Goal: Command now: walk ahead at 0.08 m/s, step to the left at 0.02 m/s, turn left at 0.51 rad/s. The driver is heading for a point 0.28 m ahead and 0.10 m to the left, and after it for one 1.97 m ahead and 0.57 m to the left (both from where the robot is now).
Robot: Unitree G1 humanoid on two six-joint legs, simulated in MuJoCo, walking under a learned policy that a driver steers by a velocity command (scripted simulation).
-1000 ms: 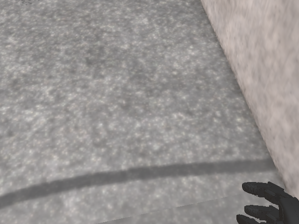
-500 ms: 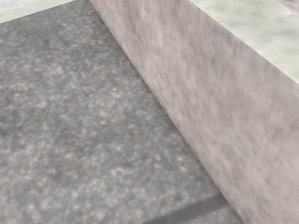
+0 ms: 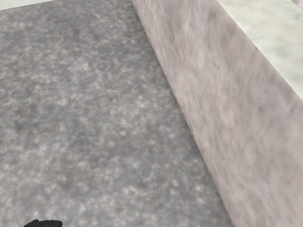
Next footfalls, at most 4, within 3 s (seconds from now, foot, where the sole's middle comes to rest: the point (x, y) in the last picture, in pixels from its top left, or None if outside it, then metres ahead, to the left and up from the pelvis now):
0.18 right None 0.09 -0.14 -0.77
0.62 left None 0.05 0.16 -0.77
0.98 right None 0.39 0.14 -0.73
1.30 left None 0.20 0.27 -0.75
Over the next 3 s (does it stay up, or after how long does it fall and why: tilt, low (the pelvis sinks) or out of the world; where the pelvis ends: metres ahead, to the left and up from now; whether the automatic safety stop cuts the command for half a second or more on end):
stays up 0.72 0.12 0.09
